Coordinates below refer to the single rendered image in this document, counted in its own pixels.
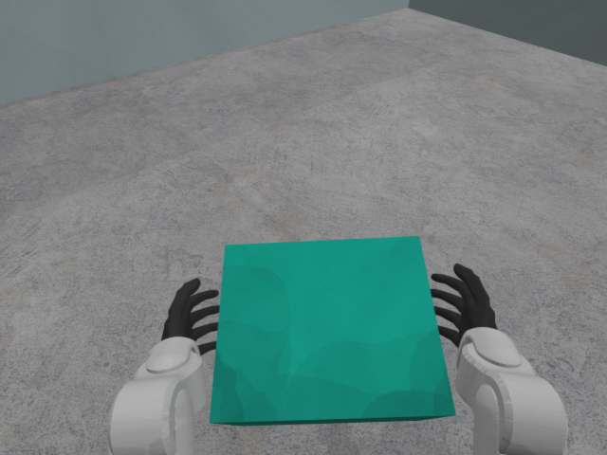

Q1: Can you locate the robot left hand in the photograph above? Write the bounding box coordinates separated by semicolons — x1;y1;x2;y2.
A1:
161;278;220;355

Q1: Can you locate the left robot forearm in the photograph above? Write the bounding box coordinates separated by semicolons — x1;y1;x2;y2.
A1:
107;337;208;455

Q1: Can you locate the right robot forearm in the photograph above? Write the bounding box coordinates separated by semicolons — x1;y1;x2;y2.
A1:
454;327;568;455

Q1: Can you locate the carton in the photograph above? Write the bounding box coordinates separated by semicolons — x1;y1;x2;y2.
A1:
210;236;456;426

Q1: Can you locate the robot right hand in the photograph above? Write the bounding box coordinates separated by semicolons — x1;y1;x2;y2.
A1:
431;264;497;348

